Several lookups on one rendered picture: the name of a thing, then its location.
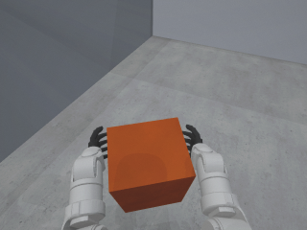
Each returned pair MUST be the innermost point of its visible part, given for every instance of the left robot hand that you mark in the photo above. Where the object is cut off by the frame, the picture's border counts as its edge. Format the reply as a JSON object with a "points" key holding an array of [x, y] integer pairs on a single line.
{"points": [[96, 137]]}

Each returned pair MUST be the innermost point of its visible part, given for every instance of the robot right forearm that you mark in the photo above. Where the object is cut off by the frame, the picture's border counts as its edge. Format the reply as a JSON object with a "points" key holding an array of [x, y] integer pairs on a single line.
{"points": [[217, 198]]}

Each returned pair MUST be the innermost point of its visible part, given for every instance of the carton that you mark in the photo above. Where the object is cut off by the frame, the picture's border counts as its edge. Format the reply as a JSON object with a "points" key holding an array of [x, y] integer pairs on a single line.
{"points": [[148, 164]]}

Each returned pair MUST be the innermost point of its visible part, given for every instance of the right robot hand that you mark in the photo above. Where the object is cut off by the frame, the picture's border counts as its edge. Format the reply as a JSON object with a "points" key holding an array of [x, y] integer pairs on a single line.
{"points": [[195, 137]]}

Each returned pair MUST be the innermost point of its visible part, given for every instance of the robot left forearm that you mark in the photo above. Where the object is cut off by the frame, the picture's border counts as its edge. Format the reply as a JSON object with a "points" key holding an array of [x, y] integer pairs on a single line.
{"points": [[86, 206]]}

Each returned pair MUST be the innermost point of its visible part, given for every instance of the right robot upper arm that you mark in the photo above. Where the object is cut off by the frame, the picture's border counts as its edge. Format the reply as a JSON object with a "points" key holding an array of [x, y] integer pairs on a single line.
{"points": [[216, 223]]}

